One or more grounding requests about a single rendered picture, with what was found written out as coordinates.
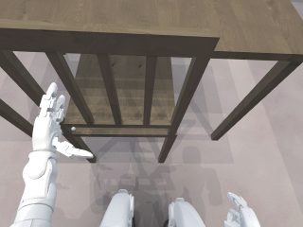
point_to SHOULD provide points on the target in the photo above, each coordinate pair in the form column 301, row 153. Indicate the right robot hand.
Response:
column 245, row 218

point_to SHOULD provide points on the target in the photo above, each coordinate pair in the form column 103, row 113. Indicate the left robot thigh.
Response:
column 119, row 211

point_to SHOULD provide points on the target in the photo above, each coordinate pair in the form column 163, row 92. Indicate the left robot hand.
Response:
column 47, row 125

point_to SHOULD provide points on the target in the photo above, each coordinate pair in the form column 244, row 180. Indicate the chair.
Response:
column 112, row 95

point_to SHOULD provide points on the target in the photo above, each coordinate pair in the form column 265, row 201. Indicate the robot left forearm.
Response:
column 38, row 201

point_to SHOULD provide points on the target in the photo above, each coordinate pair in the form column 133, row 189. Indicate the table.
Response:
column 254, row 30

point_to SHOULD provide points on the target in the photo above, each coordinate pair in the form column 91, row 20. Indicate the left robot shin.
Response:
column 129, row 220

